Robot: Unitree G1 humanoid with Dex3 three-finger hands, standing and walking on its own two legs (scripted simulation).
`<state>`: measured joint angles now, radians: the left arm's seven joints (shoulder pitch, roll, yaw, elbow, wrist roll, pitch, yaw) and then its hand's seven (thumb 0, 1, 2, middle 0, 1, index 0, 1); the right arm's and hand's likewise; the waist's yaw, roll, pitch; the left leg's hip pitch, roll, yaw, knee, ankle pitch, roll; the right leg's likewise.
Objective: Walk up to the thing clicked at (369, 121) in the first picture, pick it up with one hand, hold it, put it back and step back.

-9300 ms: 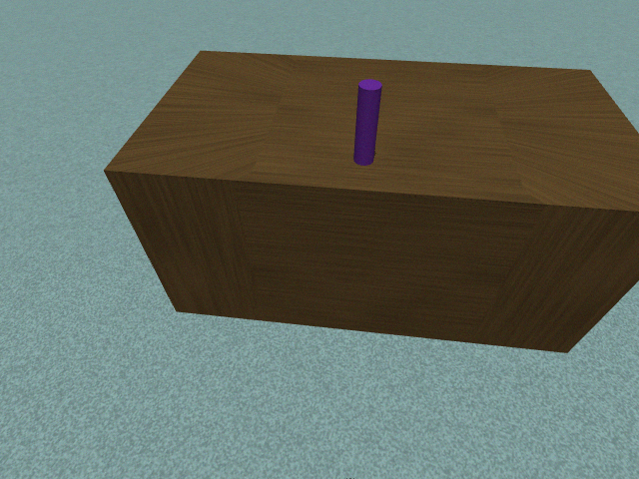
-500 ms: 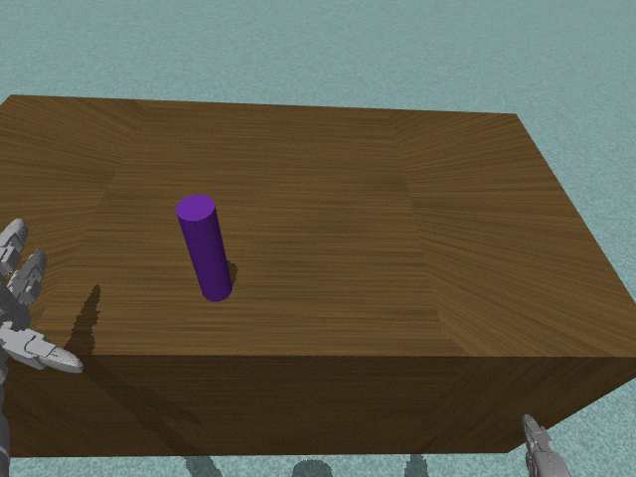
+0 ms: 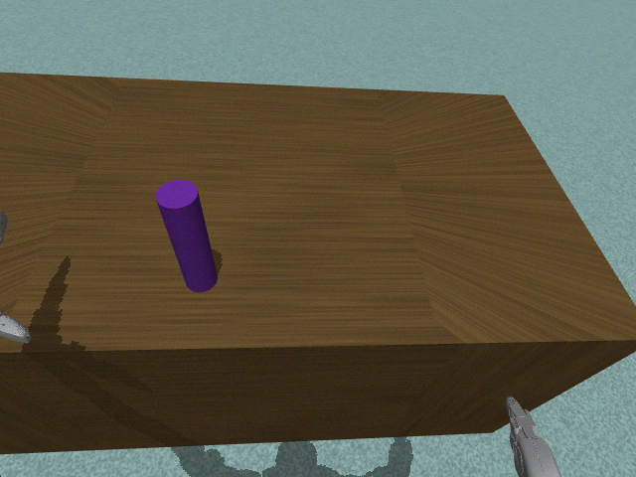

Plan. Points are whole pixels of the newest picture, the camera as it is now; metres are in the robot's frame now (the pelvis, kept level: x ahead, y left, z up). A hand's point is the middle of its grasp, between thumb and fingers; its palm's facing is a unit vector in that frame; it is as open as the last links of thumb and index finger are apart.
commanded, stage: go down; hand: left
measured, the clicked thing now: (190, 242) +0.46 +0.19 +0.00
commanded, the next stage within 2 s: approach in 1.52 s
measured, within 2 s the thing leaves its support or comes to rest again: neither
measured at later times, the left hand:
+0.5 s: hand (5, 245) +0.38 +0.37 +0.09, palm faces +0.16 -0.99 +0.01, open 17.7 cm
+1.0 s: hand (3, 229) +0.40 +0.38 +0.09, palm faces +0.17 -0.99 +0.01, open 17.7 cm
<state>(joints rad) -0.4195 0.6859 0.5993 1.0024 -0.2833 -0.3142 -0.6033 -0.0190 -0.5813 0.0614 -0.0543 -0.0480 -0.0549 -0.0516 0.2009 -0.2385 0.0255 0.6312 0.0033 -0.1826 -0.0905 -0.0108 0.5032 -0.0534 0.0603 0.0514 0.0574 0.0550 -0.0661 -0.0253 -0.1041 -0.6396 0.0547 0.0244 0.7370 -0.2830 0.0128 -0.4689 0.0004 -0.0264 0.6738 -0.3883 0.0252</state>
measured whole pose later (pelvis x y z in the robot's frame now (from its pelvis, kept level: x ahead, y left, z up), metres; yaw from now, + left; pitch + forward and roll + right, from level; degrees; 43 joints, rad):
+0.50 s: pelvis +0.00 +0.00 -0.02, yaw +0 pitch +14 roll -3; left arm -0.52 0.77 0.63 1.06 -0.24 -0.27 -0.60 -0.02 -0.61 0.07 -0.06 -0.05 -0.05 -0.06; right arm 0.24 -0.25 0.04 0.54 0.00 -0.20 -0.09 -0.01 0.51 -0.05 0.06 0.05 0.06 0.06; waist -0.09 -0.02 -0.14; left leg -0.78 0.07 0.01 0.86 -0.34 0.01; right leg -0.60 0.01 -0.03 0.79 -0.44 0.03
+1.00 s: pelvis +0.01 +0.00 -0.03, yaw +0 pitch +17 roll -4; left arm -0.61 0.85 0.65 1.10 -0.21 -0.23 -0.61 -0.02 -0.61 0.06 -0.07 -0.05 -0.06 -0.06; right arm 0.27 -0.26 0.05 0.45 0.00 -0.19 -0.08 -0.01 0.51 -0.05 0.06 0.05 0.06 0.06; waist -0.11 -0.02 -0.15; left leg -0.86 0.07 0.00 0.94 -0.38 0.02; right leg -0.68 0.01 -0.04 0.86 -0.48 0.03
